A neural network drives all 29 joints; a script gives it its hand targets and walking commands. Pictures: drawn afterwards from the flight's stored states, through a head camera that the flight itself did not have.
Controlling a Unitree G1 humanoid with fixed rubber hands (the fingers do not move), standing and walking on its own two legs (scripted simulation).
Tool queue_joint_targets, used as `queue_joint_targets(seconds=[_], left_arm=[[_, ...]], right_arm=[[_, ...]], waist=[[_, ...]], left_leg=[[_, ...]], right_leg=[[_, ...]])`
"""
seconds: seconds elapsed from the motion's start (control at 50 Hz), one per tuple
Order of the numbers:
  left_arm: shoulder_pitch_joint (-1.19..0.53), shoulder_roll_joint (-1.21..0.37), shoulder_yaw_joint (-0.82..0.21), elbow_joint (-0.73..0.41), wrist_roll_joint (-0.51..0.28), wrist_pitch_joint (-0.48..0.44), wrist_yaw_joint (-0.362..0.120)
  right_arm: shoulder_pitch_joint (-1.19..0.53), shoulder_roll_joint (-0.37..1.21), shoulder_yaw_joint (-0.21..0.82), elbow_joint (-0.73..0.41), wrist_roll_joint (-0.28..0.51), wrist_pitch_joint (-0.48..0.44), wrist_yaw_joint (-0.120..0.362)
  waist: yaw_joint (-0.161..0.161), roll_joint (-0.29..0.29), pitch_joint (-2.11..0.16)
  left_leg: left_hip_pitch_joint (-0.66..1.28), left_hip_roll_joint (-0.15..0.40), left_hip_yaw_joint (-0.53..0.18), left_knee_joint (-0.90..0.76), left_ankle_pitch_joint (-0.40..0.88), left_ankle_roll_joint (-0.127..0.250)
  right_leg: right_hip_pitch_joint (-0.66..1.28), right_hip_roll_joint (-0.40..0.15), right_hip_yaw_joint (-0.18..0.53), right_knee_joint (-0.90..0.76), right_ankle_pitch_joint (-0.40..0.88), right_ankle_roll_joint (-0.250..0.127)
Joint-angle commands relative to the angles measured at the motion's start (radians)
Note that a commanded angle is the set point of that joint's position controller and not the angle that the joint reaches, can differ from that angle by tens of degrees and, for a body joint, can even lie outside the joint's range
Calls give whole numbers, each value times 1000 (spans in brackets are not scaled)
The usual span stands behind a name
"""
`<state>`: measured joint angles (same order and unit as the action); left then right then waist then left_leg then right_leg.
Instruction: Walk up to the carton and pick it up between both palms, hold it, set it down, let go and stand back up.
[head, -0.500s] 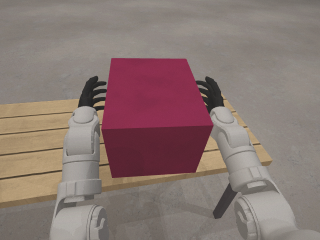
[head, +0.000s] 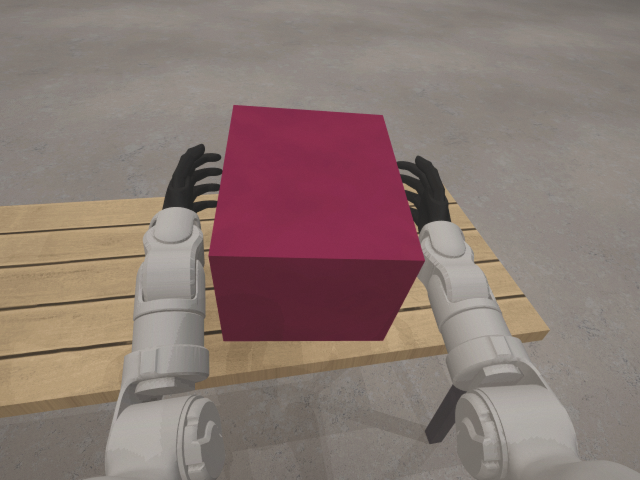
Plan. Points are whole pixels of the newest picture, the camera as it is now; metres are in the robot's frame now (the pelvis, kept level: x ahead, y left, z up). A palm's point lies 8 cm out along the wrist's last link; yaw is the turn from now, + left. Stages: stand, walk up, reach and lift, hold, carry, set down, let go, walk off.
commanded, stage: set down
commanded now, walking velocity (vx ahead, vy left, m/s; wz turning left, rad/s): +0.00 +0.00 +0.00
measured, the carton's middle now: (307, 221) +0.41 +0.01 +0.13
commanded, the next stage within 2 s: none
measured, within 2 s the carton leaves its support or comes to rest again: neither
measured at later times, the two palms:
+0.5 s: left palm (196, 225) +0.39 +0.16 +0.14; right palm (425, 232) +0.38 -0.15 +0.13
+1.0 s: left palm (199, 236) +0.40 +0.16 +0.11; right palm (416, 243) +0.39 -0.15 +0.10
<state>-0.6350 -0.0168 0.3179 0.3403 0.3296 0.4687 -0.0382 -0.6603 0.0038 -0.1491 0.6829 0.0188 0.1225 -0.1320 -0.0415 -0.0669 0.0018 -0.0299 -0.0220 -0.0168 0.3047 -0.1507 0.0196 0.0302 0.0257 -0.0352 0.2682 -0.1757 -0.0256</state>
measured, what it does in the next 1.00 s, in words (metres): stands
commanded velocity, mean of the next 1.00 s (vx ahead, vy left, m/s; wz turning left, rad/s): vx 0.00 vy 0.00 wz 0.00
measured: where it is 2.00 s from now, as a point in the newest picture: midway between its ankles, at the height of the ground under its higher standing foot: outside the picture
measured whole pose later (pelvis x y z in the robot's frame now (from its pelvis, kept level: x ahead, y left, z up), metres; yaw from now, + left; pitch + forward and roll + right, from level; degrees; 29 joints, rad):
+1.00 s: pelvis +0.01 +0.00 +0.00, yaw +0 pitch -2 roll -1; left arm -0.69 -0.01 0.35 0.73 0.31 0.14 0.01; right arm -0.66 0.04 -0.36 0.93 -0.17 -0.17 -0.10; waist 0.01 -0.06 0.01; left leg -0.12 0.00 0.00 0.30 -0.16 0.01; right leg -0.04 0.03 -0.05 0.23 -0.16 -0.03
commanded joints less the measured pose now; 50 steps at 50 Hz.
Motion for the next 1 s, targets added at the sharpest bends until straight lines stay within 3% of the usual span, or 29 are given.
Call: queue_joint_targets(seconds=[0.0, 0.1, 0.2, 0.34, 0.56, 0.74, 0.94, 0.96, 0.98], left_arm=[[-507, -555, -417, -105, -97, -83, -148], [-546, -589, -538, -193, -153, -142, -111], [-570, -586, -573, -172, -172, -172, -87], [-561, -563, -486, -59, -136, -183, -98], [-583, -556, -392, 52, -92, -248, -109], [-654, -583, -377, 165, -97, -338, -77], [-685, -554, -269, 287, -52, -407, -69], [-681, -543, -253, 315, -47, -403, -67], [-681, -541, -253, 313, -47, -404, -66]], right_arm=[[-682, 497, 337, -296, 23, -168, 95], [-712, 501, 418, -403, 40, -234, 85], [-710, 499, 425, -390, 30, -245, 85], [-681, 504, 356, -273, -9, -239, 96], [-677, 496, 258, -156, -83, -299, 111], [-724, 494, 165, -68, -155, -361, 132], [-709, 510, 50, 57, -238, -383, 158], [-737, 483, 46, 45, -230, -376, 168], [-724, 487, 40, 57, -236, -375, 171]], waist=[[3, 84, -339], [-13, 92, -460], [-12, 90, -476], [13, 85, -435], [22, 83, -427], [25, 88, -479], [50, 86, -478], [75, 107, -482], [62, 94, -483]], left_leg=[[136, 10, 50, -2, 324, -37], [189, 12, 34, 53, 466, -62], [164, 15, 24, 44, 387, -59], [85, 11, 40, 3, 269, -38], [80, 14, 62, 9, 334, -48], [105, 31, 68, 21, 349, -64], [45, 32, 96, 0, 305, -58], [41, 32, 108, -4, 298, -70], [49, 30, 111, -3, 291, -65]], right_leg=[[93, 5, -58, -21, 280, 55], [96, 12, -63, -1, 407, 55], [67, 1, -57, -1, 378, 55], [99, -17, -46, 1, 356, 64], [131, -12, -62, 7, 423, 65], [70, -7, -75, -9, 357, 48], [89, -16, -66, -4, 353, 52], [60, -17, -70, -7, 330, 48], [56, -14, -72, -6, 328, 52]])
